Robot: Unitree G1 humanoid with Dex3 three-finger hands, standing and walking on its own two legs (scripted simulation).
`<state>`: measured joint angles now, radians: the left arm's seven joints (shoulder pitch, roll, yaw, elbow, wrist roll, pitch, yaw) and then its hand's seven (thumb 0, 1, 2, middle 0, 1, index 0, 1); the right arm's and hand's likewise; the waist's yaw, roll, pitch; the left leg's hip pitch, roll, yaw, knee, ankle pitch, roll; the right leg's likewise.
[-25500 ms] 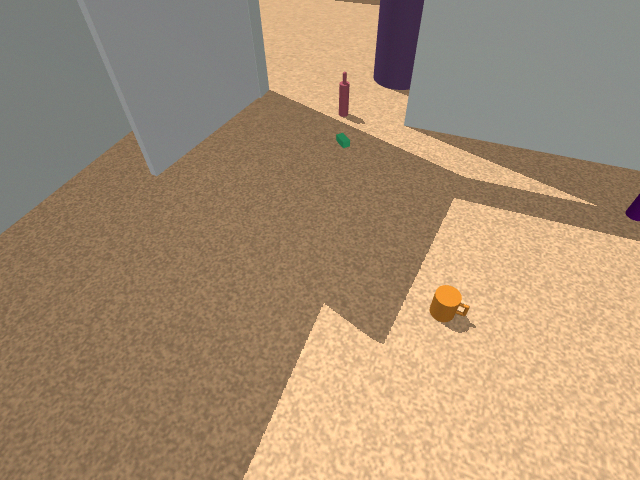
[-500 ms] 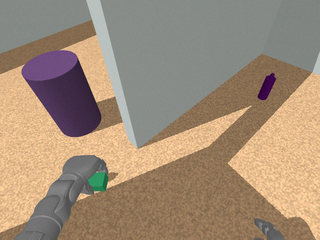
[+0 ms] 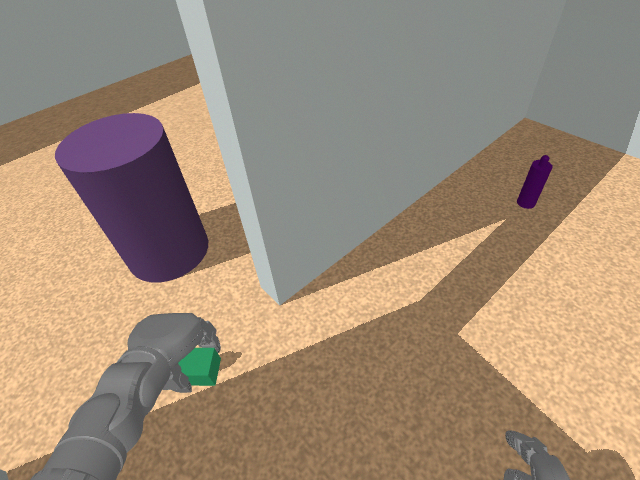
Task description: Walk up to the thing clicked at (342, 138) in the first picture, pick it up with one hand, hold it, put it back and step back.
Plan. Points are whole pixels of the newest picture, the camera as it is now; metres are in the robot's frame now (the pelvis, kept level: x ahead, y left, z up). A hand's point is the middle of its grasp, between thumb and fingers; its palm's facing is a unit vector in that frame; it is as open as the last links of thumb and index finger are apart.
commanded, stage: hold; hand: left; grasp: from above
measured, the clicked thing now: (187, 366) +0.31 +0.22 -0.06
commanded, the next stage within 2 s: crouch in 0.72 s
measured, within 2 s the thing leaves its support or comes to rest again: neither
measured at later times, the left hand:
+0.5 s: hand (175, 371) +0.29 +0.22 -0.02, palm faces -0.46 -0.02 -0.89, open 7.2 cm
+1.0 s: hand (177, 369) +0.30 +0.22 -0.04, palm faces -0.46 -0.02 -0.89, open 7.2 cm
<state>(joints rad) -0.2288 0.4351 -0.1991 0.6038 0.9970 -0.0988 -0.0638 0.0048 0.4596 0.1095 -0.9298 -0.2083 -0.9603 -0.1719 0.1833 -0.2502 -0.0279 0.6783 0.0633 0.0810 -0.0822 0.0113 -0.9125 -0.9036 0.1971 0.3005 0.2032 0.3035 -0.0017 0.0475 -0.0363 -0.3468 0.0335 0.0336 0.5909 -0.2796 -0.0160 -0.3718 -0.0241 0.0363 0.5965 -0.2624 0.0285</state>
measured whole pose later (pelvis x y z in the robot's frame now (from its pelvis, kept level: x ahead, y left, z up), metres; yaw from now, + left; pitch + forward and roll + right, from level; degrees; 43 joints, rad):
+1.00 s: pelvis +0.01 +0.00 +0.01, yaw +0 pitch +2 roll +0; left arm -0.23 0.43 -0.20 0.66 1.02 -0.13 -0.02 0.01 0.42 0.17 -0.91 -0.28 -0.94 -0.24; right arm 0.18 -0.25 -0.03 0.68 0.07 0.12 -0.08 0.01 -0.91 -0.91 0.20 0.30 0.20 0.30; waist -0.01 0.04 -0.02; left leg -0.31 0.03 0.03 0.53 -0.26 -0.01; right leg -0.33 -0.03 0.03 0.54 -0.24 0.03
